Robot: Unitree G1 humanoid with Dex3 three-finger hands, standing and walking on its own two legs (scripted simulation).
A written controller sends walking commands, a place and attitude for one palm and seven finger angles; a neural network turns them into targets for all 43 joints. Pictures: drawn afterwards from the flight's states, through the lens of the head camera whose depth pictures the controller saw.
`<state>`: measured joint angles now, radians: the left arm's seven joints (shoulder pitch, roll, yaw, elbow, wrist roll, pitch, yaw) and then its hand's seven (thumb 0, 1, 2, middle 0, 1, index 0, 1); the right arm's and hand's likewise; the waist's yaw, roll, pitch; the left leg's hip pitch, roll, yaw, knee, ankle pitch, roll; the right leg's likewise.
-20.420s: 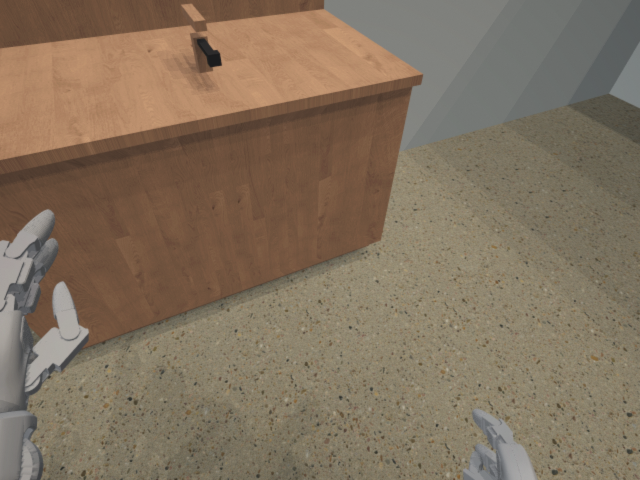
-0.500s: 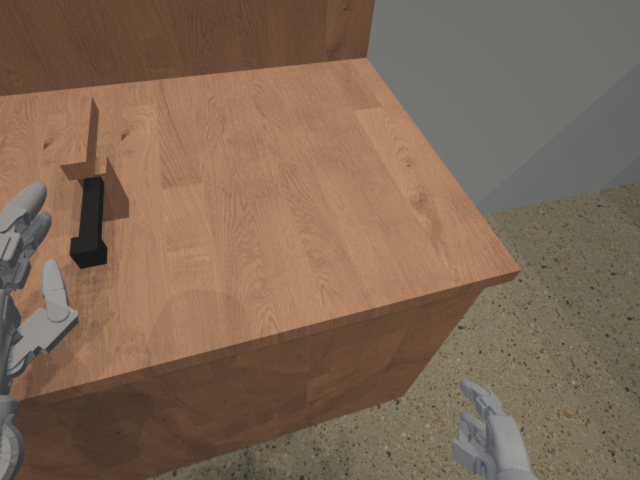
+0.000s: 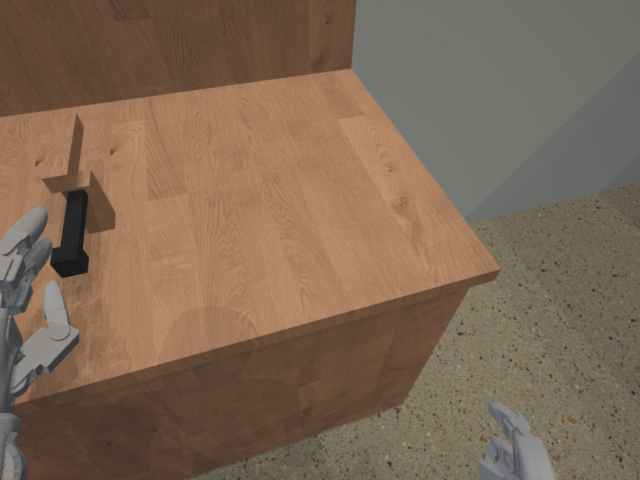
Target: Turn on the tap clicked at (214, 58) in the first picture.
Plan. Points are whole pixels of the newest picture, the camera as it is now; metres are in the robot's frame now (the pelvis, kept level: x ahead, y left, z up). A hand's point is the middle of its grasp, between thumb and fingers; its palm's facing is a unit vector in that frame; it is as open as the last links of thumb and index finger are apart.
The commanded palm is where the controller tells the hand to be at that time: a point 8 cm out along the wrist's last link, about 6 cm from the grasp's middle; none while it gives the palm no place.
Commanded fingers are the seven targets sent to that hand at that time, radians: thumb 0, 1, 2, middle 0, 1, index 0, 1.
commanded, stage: come to a stop and stand still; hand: left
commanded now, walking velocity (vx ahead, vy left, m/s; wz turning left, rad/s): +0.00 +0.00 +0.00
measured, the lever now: (70, 260) +0.32 +0.32 +0.10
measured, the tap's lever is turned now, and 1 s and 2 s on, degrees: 0 0 0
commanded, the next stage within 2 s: look again from close up in 0.82 s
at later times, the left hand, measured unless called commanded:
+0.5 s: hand out of the picture +0.21 +0.34 +0.16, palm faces +0.42 -0.83 -0.36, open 7.4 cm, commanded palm +0.15 +0.36 +0.18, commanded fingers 0.00 0.90 0.90 -0.20 -0.30 -0.20 -0.30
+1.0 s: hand out of the picture +0.22 +0.33 +0.16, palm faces +0.38 -0.84 -0.38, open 7.4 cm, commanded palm +0.16 +0.36 +0.18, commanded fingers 0.00 0.90 0.90 -0.20 -0.30 -0.20 -0.30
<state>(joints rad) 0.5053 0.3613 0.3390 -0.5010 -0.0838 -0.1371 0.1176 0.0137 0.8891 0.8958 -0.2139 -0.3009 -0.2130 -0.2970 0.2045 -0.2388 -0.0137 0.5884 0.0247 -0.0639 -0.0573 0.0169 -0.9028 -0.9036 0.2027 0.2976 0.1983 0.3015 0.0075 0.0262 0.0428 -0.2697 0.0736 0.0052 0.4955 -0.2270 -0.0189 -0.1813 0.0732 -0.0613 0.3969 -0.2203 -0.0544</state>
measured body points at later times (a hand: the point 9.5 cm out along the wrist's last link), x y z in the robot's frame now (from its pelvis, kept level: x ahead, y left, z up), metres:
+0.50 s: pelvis -0.01 +0.08 +0.00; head +0.02 +0.11 +0.45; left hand +0.18 +0.39 +0.18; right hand +0.17 -0.13 -0.07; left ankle +0.02 +0.14 -0.74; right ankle +0.00 -0.08 -0.74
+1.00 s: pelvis +0.00 +0.08 +0.00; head +0.03 +0.10 +0.45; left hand +0.19 +0.37 +0.18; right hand +0.18 -0.14 -0.07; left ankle +0.02 +0.14 -0.74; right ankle +0.00 -0.08 -0.74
